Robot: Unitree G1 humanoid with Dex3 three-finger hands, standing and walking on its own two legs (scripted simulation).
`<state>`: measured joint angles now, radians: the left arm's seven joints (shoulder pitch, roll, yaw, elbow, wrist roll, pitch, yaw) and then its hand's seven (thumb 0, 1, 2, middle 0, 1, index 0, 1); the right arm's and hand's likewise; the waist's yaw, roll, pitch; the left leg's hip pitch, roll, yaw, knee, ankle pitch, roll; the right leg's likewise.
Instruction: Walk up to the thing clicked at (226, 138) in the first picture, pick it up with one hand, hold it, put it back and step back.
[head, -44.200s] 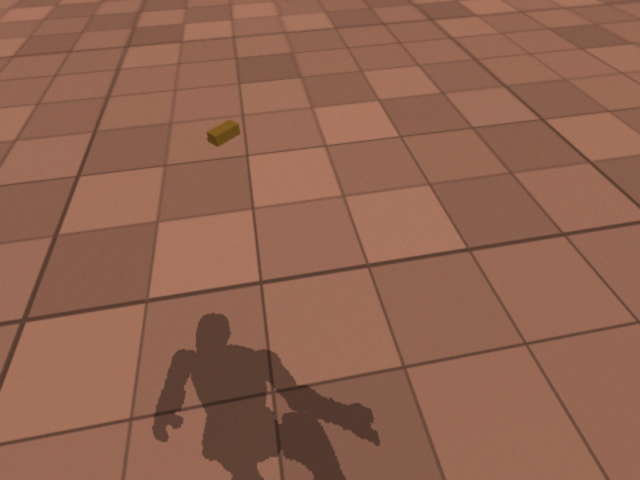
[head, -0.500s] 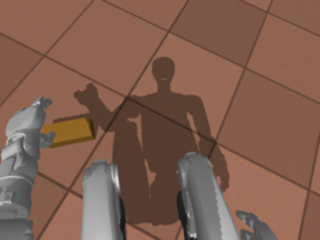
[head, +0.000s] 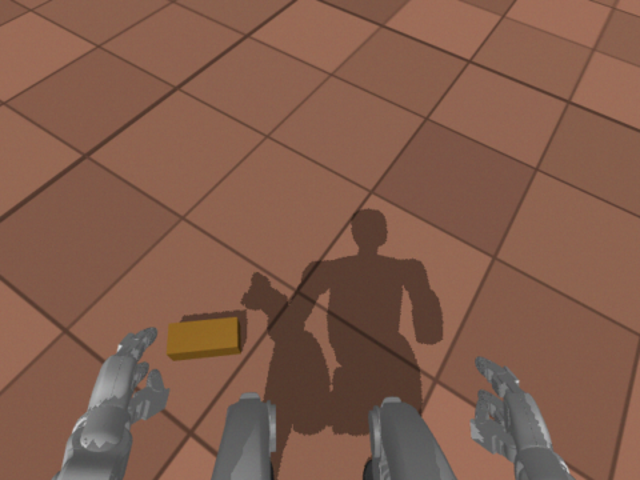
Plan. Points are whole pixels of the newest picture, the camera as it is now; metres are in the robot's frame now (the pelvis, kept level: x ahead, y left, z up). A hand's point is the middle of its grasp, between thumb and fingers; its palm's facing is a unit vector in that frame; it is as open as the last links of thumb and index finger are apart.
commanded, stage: home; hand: left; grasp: from above
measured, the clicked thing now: (205, 338) +0.47 +0.28 -0.57
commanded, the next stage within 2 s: none
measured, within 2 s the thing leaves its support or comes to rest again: neither
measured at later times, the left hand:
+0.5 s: hand (133, 413) +0.21 +0.19 +0.07, palm faces +0.10 -0.97 -0.21, open 7.4 cm
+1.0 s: hand (136, 433) +0.19 +0.18 +0.07, palm faces +0.09 -0.97 -0.20, open 7.4 cm
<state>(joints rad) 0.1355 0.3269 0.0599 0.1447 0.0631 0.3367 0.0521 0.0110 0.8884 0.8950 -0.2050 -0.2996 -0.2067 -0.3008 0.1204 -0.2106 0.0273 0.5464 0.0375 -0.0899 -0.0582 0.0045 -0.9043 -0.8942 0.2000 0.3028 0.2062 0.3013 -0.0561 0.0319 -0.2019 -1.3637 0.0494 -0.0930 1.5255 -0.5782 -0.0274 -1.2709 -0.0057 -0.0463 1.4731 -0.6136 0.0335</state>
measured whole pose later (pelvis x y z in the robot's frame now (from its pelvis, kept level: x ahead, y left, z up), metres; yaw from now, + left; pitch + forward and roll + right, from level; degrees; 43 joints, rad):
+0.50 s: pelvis +0.06 +0.00 +0.11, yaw +2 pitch +11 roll -3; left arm 0.53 0.22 0.04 -0.16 -0.06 0.47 0.03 0.01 0.90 0.90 -0.20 -0.30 -0.20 -0.30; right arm 0.31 -0.22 0.02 0.52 0.02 -0.20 -0.19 0.01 -0.90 -0.89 0.20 0.30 0.21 0.30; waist -0.06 0.06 -0.21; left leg -0.73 0.05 -0.06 1.01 -0.48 -0.02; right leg -0.64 -0.01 -0.05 0.94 -0.50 0.03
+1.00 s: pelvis +0.04 -0.01 +0.11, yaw +3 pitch +9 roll -3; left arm 0.50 0.22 0.04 -0.12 -0.05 0.46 0.01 0.01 0.90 0.90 -0.20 -0.30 -0.20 -0.30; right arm 0.30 -0.21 0.03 0.55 0.00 -0.25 -0.18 0.01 -0.90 -0.89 0.20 0.30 0.21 0.30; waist -0.04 0.05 -0.16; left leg -0.71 0.05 -0.06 1.01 -0.45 -0.03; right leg -0.63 -0.02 -0.05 0.95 -0.48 0.03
